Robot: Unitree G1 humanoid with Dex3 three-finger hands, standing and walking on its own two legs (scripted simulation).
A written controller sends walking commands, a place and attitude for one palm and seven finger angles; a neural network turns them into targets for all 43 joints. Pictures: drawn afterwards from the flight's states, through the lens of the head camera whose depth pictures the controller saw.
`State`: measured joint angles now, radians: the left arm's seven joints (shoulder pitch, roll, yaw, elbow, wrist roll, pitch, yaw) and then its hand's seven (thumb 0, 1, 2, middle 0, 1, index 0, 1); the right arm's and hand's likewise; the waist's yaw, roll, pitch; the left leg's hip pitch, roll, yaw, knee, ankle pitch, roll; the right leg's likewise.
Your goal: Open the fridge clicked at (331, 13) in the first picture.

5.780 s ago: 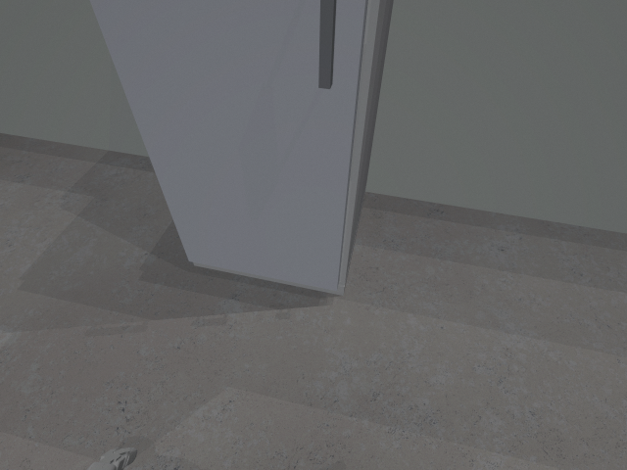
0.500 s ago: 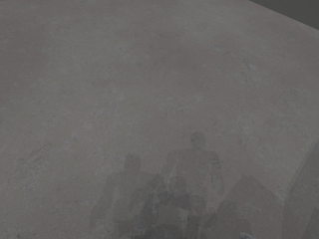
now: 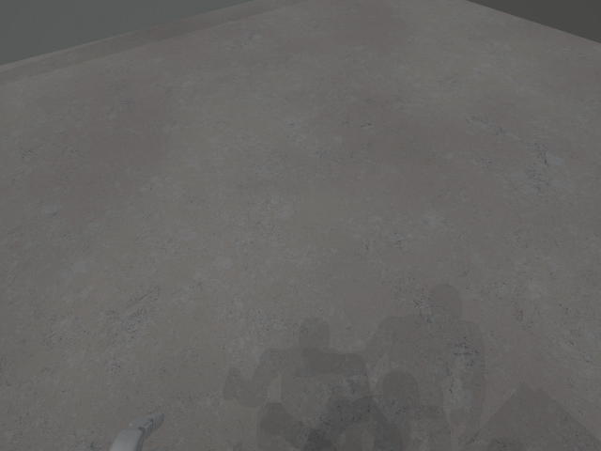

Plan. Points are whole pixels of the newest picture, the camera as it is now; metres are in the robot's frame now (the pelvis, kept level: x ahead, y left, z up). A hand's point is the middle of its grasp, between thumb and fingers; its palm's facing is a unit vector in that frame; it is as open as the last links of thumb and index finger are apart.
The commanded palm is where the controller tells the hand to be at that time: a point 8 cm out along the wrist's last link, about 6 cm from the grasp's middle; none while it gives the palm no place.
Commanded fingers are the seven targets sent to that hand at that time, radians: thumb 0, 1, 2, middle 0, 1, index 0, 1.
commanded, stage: walk to a spot facing it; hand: right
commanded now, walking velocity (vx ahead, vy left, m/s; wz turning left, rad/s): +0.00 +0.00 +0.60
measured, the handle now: out of the picture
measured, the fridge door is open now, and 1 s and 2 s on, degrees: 0 0 0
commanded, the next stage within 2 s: turn to face it in 0.44 s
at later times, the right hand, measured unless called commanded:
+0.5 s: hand (391, 379) +0.27 -0.15 -0.17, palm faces -0.36 +0.91 -0.21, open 7.4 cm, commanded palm none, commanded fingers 0.00 -0.90 -0.90 0.20 0.30 0.20 0.30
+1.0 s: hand (379, 372) +0.29 -0.13 -0.20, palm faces -0.17 +0.97 -0.15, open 7.3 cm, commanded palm none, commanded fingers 0.00 -0.90 -0.90 0.20 0.30 0.20 0.30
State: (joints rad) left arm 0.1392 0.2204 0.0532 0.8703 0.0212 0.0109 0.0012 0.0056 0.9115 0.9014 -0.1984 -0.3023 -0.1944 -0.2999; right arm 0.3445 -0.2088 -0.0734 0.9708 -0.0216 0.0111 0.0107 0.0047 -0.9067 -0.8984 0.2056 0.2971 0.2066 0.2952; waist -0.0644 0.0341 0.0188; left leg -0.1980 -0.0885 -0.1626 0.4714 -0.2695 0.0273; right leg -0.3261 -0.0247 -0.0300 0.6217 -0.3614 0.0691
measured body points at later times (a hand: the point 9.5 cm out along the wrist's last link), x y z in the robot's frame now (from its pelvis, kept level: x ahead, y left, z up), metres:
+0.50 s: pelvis +0.09 +0.00 -0.01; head +0.14 +0.01 +0.44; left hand -0.03 +0.20 -0.16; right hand +0.29 -0.19 -0.15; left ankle +0.08 +0.12 -0.72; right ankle +0.03 -0.12 -0.74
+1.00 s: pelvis +0.15 +0.01 -0.02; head +0.19 -0.01 +0.43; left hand +0.14 +0.26 -0.16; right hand +0.30 -0.19 -0.18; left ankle +0.09 +0.11 -0.73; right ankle +0.19 -0.06 -0.74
